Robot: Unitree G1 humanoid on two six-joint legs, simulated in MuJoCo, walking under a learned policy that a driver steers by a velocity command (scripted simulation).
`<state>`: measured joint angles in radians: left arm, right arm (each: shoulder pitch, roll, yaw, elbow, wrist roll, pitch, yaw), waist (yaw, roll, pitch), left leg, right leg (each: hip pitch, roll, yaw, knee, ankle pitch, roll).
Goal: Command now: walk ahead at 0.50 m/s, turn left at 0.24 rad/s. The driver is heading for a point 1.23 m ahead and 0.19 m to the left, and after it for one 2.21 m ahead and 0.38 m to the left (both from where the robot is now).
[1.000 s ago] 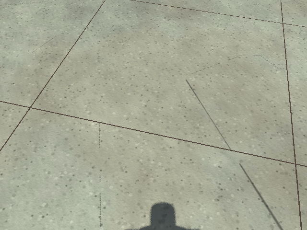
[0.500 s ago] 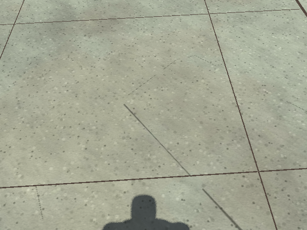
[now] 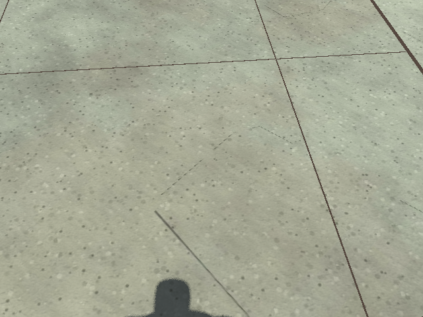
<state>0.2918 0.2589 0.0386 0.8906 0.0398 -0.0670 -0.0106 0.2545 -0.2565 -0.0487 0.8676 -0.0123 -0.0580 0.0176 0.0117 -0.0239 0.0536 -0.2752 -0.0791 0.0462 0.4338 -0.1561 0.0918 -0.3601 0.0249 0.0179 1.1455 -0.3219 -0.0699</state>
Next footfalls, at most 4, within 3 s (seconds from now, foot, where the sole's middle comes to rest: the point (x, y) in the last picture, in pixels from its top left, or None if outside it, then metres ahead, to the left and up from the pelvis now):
0.36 right None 0.36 -0.11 -0.77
0.88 left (161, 299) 0.53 0.18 -0.77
1.42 right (193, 211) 0.85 0.09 -0.77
1.98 left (157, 144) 1.18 0.25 -0.77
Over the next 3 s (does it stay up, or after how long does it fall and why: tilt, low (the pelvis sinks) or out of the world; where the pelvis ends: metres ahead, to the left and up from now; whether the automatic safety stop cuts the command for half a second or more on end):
stays up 1.26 0.19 0.00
